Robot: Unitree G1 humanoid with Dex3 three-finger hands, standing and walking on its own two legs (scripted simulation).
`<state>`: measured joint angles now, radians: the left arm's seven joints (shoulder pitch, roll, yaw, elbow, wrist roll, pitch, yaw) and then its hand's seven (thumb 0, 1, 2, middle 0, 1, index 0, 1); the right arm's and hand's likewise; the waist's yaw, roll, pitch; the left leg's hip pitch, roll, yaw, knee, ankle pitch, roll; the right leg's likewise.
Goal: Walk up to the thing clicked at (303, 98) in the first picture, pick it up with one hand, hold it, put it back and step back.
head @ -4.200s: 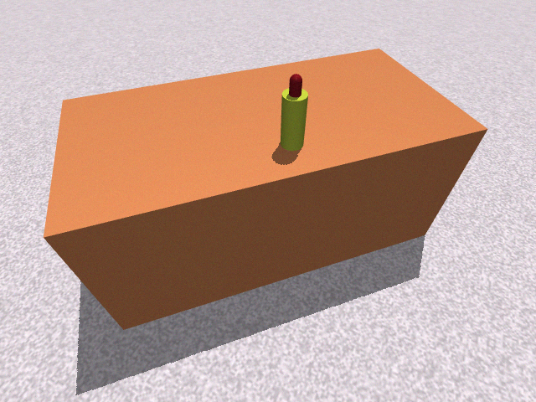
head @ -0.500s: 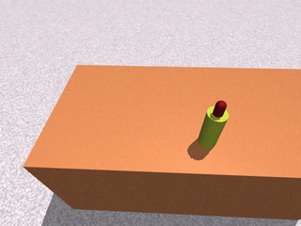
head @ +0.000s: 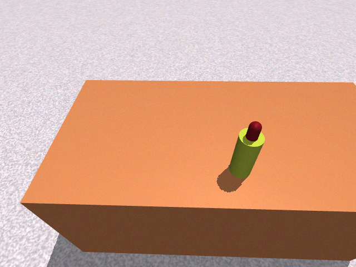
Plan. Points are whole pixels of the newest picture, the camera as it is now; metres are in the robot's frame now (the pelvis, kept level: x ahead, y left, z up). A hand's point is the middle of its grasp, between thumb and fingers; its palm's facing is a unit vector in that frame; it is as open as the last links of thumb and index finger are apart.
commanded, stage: stand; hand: right
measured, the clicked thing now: (247, 149) +0.47 -0.20 -0.07
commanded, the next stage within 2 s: rise first in 1.66 s
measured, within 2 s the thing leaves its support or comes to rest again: neither
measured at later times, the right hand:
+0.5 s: hand out of the picture +0.07 -0.26 -0.16, palm faces -0.02 +0.94 -0.34, open 7.4 cm
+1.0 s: hand out of the picture +0.07 -0.26 -0.16, palm faces -0.02 +0.94 -0.34, open 7.4 cm
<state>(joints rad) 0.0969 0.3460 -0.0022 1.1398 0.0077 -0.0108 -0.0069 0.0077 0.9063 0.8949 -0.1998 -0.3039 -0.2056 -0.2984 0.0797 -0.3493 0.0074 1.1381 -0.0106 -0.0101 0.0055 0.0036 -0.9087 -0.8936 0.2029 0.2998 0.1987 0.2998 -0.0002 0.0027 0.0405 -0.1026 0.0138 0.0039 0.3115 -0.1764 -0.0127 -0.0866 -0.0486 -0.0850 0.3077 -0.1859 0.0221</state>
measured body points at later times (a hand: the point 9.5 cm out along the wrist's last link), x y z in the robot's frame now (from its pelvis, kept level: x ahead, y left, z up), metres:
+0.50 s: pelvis +0.00 -0.01 +0.00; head +0.00 -0.01 +0.45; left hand +0.07 +0.29 -0.13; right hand +0.07 -0.31 -0.13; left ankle +0.00 +0.13 -0.75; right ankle -0.01 -0.13 -0.75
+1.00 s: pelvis +0.00 -0.01 +0.00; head +0.01 -0.01 +0.45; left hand +0.08 +0.30 -0.13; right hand +0.07 -0.31 -0.13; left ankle +0.00 +0.13 -0.75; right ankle -0.01 -0.13 -0.75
